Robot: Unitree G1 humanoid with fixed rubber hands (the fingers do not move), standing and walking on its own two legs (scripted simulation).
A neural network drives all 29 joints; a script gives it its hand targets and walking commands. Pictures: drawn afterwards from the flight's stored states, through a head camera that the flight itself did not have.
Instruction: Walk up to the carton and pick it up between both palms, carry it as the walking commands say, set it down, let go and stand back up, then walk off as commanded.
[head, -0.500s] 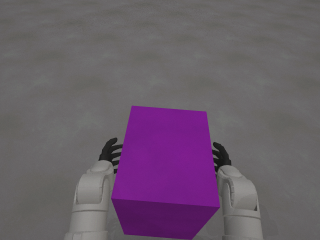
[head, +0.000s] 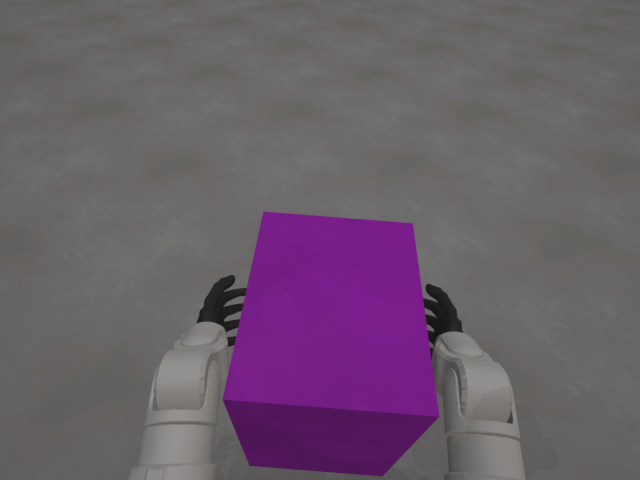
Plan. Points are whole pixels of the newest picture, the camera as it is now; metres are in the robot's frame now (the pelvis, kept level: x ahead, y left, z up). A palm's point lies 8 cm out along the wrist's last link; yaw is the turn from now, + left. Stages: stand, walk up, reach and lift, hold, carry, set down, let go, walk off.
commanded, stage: carry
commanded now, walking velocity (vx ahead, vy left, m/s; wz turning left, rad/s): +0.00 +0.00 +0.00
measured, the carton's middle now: (326, 351) +0.30 +0.00 -0.01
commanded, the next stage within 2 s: hold in 0.58 s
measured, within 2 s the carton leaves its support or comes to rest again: neither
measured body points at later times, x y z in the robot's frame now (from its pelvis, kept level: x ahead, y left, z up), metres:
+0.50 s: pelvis +0.00 -0.01 +0.00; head -0.02 -0.01 +0.45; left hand +0.29 +0.14 +0.05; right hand +0.29 -0.15 +0.04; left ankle +0.06 +0.11 -0.73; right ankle -0.04 -0.07 -0.73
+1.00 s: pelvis -0.01 +0.01 +0.01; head -0.06 +0.04 +0.46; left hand +0.29 +0.15 +0.04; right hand +0.28 -0.14 +0.05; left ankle +0.07 +0.14 -0.73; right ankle -0.04 -0.08 -0.73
